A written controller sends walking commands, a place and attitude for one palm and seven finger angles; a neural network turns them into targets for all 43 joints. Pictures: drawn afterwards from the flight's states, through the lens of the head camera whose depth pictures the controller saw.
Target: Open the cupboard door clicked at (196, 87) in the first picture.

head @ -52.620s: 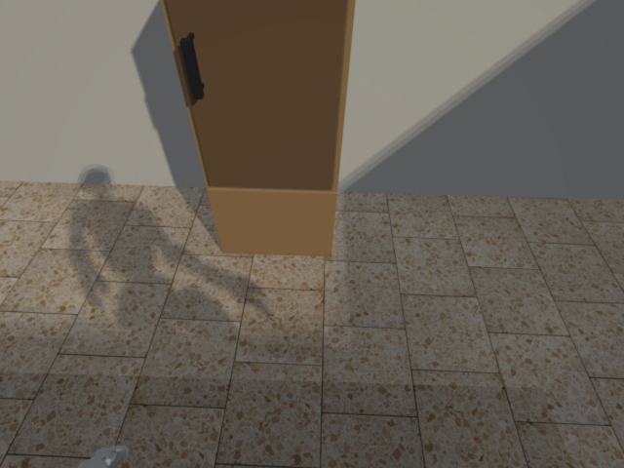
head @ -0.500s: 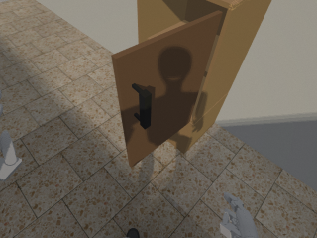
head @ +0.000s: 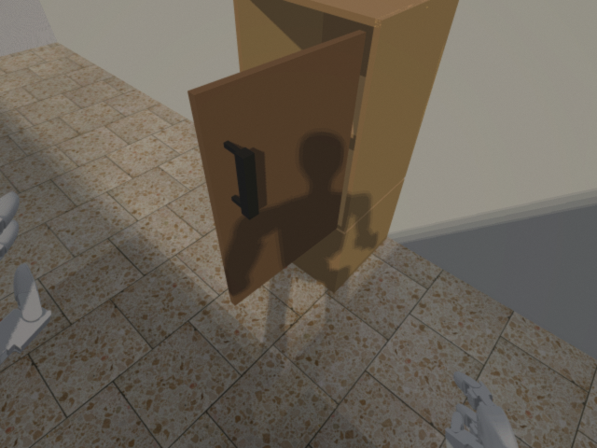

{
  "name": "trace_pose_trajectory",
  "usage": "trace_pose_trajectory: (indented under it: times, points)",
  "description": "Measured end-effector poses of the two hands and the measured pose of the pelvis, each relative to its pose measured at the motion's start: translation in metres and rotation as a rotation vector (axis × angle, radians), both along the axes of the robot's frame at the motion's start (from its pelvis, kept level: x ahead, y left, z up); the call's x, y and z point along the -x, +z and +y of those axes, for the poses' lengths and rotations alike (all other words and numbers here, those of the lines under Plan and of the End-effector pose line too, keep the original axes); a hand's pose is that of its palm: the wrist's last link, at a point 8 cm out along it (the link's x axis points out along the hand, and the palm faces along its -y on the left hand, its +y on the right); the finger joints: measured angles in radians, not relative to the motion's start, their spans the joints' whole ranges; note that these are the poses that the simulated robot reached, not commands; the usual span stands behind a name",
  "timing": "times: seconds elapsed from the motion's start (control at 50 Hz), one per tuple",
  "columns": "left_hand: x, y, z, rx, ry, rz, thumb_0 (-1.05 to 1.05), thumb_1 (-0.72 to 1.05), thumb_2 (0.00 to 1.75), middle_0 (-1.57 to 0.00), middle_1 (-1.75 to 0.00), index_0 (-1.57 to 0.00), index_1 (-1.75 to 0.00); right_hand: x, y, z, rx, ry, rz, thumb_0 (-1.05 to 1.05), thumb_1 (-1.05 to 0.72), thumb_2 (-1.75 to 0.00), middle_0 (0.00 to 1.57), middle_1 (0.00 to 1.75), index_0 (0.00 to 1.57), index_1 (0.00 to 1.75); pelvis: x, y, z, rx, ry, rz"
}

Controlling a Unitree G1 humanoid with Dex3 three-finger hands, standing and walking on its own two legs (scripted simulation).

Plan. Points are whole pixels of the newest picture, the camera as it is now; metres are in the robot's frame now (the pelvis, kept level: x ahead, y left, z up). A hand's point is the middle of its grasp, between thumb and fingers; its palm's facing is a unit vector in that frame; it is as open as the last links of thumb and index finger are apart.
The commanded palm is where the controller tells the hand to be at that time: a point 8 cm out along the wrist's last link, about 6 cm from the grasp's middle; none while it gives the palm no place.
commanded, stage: stop stepping back and stand still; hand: left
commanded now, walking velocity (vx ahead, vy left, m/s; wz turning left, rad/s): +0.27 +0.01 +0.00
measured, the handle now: (240, 180) +0.55 +0.12 +0.05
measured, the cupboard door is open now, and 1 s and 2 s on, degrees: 86 86 86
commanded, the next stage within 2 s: let the arm hang, fingers relaxed in 0.74 s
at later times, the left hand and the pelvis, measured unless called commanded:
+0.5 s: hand out of the picture +0.18 +0.29 +0.19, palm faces +0.46 -0.75 -0.47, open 7.5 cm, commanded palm +0.11 +0.33 +0.19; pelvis -0.02 +0.03 +0.00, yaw +2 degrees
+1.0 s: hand out of the picture +0.14 +0.30 -0.05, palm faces +0.14 -0.89 -0.43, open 7.4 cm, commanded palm none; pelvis -0.04 +0.05 +0.00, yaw +3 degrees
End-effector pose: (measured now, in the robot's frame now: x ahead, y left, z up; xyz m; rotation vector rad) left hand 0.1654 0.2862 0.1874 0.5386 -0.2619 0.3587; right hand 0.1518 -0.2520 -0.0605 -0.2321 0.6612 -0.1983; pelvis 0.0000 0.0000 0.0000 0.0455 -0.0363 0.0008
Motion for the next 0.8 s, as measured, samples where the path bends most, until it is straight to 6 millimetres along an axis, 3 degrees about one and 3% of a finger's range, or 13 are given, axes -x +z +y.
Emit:
trace_pose_trajectory:
  times: [0.1,0.2,0.28,0.34,0.44,0.58,0.68,0.8]
  points:
    - [0.034,0.020,0.001,-0.101,0.036,-0.027,0.02,0.88,0.90,-0.22,-0.30,-0.21,-0.30,0.017,-0.013,0.013,-0.053,0.028,0.019,0.02,-0.91,-0.90,0.20,0.30,0.20,0.30,0.014,0.000,-0.008,0.030,0.023,-0.001]
    - [0.053,0.009,0.015,-0.024,0.131,0.000,0.01,0.89,0.90,-0.21,-0.30,-0.21,-0.30,0.037,-0.023,0.017,-0.063,0.063,0.133,0.02,-0.91,-0.90,0.20,0.30,0.20,0.30,0.022,0.010,-0.007,0.015,0.013,0.023]
    - [0.050,-0.010,0.021,0.052,0.161,0.065,0.01,0.89,0.90,-0.21,-0.30,-0.20,-0.30,0.048,-0.023,0.017,-0.041,0.062,0.175,0.02,-0.91,-0.90,0.20,0.30,0.20,0.30,0.025,0.015,-0.001,0.010,0.040,0.030]
    - [0.045,-0.014,0.020,0.070,0.129,0.071,0.02,0.89,0.90,-0.21,-0.30,-0.20,-0.30,0.048,-0.018,0.018,-0.002,0.057,0.174,0.02,-0.91,-0.90,0.20,0.30,0.20,0.30,0.025,0.015,0.006,0.012,0.044,0.027]
    - [0.037,0.003,0.029,0.000,0.043,-0.023,0.02,0.88,0.90,-0.22,-0.30,-0.21,-0.30,0.034,-0.011,0.027,0.047,0.033,0.108,0.02,-0.91,-0.90,0.20,0.30,0.20,0.30,0.023,0.004,0.023,0.037,0.031,0.014]
    - [0.026,0.023,0.048,-0.102,0.067,-0.053,0.02,0.89,0.90,-0.21,-0.30,-0.21,-0.30,0.010,-0.010,0.058,-0.047,0.070,0.029,0.02,-0.91,-0.90,0.20,0.30,0.20,0.30,0.015,0.004,0.028,0.037,0.028,0.006]
    - [0.026,0.003,0.046,-0.032,0.070,0.053,0.01,0.89,0.90,-0.21,-0.30,-0.20,-0.30,0.005,-0.017,0.070,-0.097,0.083,0.044,0.02,-0.91,-0.90,0.20,0.30,0.20,0.30,0.015,0.006,0.033,0.056,0.024,0.018]
    - [0.034,-0.014,0.051,0.026,0.066,0.119,0.02,0.89,0.90,-0.22,-0.30,-0.21,-0.30,0.013,-0.012,0.072,-0.054,0.080,0.085,0.02,-0.91,-0.90,0.20,0.30,0.20,0.30,0.020,0.009,0.039,0.047,0.018,0.016]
